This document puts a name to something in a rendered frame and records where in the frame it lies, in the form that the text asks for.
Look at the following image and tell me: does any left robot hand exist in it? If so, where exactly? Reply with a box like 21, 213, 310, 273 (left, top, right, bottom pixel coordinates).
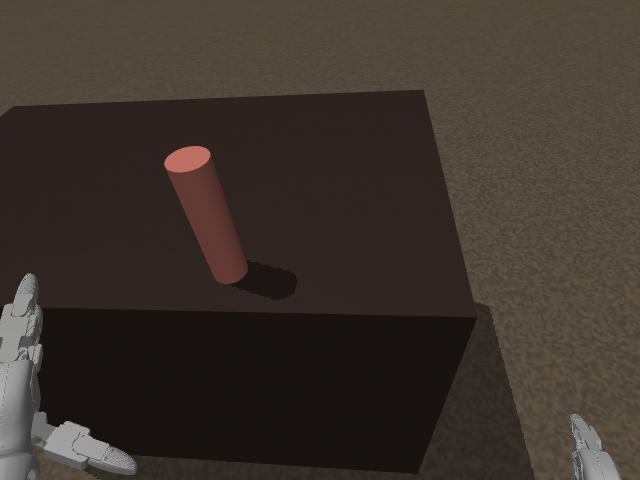
0, 273, 138, 475

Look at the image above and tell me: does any left robot arm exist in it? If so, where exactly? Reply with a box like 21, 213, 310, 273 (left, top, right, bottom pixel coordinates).
0, 453, 40, 480

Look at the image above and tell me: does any right robot hand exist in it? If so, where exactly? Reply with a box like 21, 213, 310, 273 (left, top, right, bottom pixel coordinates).
569, 414, 622, 480

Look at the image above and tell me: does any can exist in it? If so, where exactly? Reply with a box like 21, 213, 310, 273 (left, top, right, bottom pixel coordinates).
164, 146, 248, 284

